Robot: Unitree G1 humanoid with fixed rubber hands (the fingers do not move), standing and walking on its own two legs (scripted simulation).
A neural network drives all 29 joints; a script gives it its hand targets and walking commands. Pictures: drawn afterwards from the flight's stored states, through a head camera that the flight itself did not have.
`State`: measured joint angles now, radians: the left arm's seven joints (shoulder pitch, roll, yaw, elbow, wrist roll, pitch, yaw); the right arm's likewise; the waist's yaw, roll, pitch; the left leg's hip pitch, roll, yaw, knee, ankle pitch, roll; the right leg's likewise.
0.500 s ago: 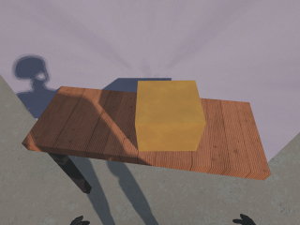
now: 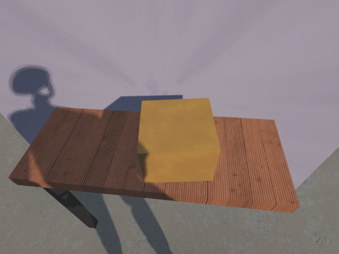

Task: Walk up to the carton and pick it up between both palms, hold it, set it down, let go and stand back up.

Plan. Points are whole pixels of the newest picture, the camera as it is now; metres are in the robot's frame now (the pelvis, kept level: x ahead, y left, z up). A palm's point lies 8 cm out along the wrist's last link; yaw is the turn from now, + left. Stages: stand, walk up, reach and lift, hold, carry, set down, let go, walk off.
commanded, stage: walk up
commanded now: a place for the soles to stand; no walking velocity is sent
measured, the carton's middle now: (177, 140) +0.43 +0.02 -0.03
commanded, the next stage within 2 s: reach and lift in 0.70 s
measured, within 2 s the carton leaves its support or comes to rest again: neither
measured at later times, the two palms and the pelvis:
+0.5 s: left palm out of the picture +0.09 +0.25 -0.12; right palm out of the picture +0.05 -0.25 -0.12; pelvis +0.01 +0.00 +0.00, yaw -2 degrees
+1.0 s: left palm (90, 246) +0.16 +0.24 -0.11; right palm out of the picture +0.13 -0.24 -0.12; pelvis -0.04 +0.01 -0.03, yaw +2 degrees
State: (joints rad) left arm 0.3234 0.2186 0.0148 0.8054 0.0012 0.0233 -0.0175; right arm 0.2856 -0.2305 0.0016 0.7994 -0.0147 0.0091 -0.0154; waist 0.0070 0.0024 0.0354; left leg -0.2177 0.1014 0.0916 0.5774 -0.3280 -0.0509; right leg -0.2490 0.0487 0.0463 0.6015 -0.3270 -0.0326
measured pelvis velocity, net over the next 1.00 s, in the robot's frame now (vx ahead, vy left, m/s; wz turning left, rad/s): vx -0.04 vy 0.01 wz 0.03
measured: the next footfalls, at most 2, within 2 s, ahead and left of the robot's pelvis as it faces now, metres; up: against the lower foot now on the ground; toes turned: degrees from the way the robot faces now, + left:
none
